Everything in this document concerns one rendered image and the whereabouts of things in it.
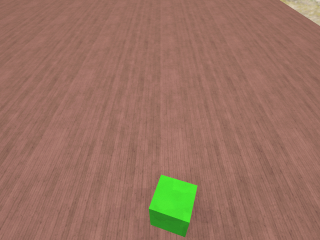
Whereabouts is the carton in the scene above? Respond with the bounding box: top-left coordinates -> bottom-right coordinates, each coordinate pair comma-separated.
149,175 -> 197,237

